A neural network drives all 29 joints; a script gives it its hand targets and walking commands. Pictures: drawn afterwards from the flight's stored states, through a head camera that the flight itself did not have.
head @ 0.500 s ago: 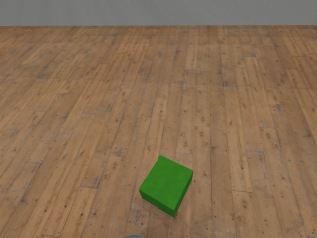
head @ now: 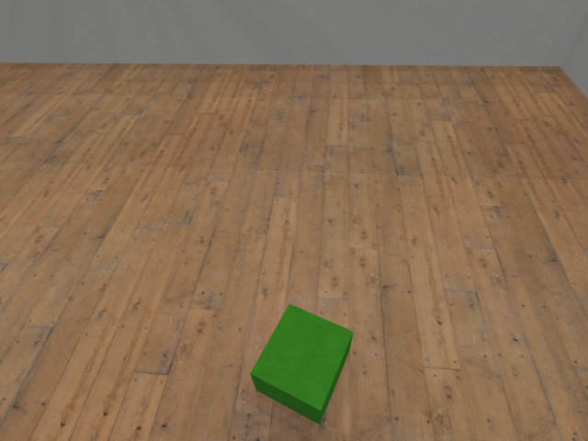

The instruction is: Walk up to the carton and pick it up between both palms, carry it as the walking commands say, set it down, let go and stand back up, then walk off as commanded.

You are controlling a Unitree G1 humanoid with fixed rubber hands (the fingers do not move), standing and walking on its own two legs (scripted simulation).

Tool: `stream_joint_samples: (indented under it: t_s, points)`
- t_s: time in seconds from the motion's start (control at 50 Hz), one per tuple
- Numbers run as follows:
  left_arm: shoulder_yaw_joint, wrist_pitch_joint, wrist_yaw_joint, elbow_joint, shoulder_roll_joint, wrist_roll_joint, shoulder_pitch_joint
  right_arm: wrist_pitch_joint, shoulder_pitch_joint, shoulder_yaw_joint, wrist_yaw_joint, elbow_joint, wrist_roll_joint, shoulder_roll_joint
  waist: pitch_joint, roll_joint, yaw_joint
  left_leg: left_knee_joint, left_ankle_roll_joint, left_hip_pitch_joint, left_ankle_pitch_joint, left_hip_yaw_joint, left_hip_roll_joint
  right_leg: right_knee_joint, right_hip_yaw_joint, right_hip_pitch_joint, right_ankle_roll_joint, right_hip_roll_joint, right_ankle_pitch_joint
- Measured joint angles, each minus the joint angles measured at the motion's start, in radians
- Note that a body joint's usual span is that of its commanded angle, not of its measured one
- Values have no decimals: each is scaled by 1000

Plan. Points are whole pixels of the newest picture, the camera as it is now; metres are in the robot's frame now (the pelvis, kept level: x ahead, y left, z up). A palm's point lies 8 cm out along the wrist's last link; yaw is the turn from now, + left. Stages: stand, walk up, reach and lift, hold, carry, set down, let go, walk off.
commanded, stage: walk up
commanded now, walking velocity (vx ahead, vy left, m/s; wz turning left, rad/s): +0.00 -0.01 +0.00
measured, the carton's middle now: (303, 361) +0.48 +0.01 -0.70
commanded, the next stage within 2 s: none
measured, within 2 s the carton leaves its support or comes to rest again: neither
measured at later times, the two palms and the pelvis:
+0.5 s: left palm out of the picture +0.15 +0.41 -0.12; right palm out of the picture +0.06 -0.13 -0.12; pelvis +0.04 +0.13 +0.00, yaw -15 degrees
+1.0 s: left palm (128, 366) +0.27 +0.30 -0.11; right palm out of the picture -0.08 -0.09 -0.15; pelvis +0.04 +0.13 -0.01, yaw -23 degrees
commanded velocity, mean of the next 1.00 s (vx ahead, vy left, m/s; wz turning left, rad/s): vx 0.05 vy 0.16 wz -0.33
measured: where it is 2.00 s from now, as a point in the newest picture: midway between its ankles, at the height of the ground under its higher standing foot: outside the picture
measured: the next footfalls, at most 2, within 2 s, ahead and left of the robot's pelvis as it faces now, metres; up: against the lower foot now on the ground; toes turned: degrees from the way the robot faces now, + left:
left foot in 0.40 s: +0.10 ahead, +0.24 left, +0.00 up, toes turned -10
right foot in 0.96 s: +0.03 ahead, +0.02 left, +0.00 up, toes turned -27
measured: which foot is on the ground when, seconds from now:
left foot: down 0.00-0.04, up 0.06-0.38, down 0.40-0.96, up 0.98-1.00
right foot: down 0.00-0.40, up 0.42-0.94, down 0.96-1.00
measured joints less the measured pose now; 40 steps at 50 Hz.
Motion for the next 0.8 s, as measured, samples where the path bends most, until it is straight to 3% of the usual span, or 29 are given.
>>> stream_joint_samples:
  t_s: [0.04, 0.1, 0.14, 0.2, 0.3, 0.38, 0.42, 0.48, 0.56, 0.64, 0.8]
  points:
    - [5, -4, 1, 9, -4, 4, 6, -3, 15, 1, 2, 8, -10, -1, -1, 5, -1, -3, -2, 2, 3, 0, 6, -13, 0, 6, -1, 6, 8]
    - [21, 4, 25, 5, 1, 21, 46, 36, 27, -17, 22, -34, -38, -34, -9, 14, 29, 287, -49, -122, -143, -53, -19, -8, 40, -25, -6, 2, 13]
    - [36, 15, 35, -2, 19, 21, 89, 44, 19, -22, 34, -77, -51, -64, -9, 14, 44, 457, -69, -202, -126, -80, -28, -17, 85, -42, 5, -9, 27]
    - [53, 19, 34, -15, 59, 23, 138, 41, -3, -28, 45, -139, -56, -103, -1, 13, 53, 534, -88, -265, -96, -109, -10, -20, 141, -68, 30, -23, 40]
    - [81, 24, 28, -58, 121, 37, 157, 54, -36, -20, 52, -220, -41, -129, 9, -1, 71, 396, -85, -245, -170, -130, 4, -2, 219, -112, 74, -56, 33]
    - [90, 28, 25, -105, 159, 37, 138, 46, -48, -4, 54, -265, -29, -121, 3, -19, 67, 136, -58, -132, -134, -111, -9, 40, 267, -151, 114, -83, 5]
    - [83, 29, 27, -131, 174, 36, 115, 35, -45, 1, 48, -265, -30, -106, 4, -31, 44, 80, -41, -109, -55, -93, -20, 153, 275, -201, 72, -84, -95]
    - [71, 35, 28, -169, 171, 24, 56, 28, -18, 24, 41, -252, -28, -69, 2, -35, 30, 88, -13, -94, -77, -69, -7, 431, 192, -301, 20, -33, -259]
    - [58, 35, 6, -208, 144, 16, -15, 15, 25, 42, 19, -226, -27, -39, -6, -30, -2, 19, 11, -38, -62, -39, 8, 596, 67, -339, 17, 28, -225]
    - [43, 42, -9, -225, 101, 15, -82, -4, 60, 32, -2, -182, -28, -37, -3, -31, -30, 10, 31, -11, -71, -5, -9, 500, 14, -276, 24, 55, -217]
    - [35, 55, -34, -223, 47, 3, -185, -19, 113, -5, -23, -110, -29, -62, 13, -5, -66, 45, 43, -10, -100, 35, -3, 402, 34, -213, 26, 60, -222]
